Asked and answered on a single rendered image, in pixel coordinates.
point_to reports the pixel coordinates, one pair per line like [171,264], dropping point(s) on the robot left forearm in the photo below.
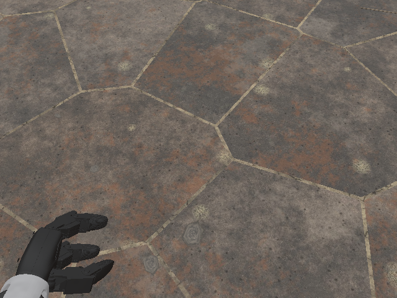
[25,286]

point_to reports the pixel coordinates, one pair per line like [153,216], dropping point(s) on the robot left hand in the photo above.
[45,256]

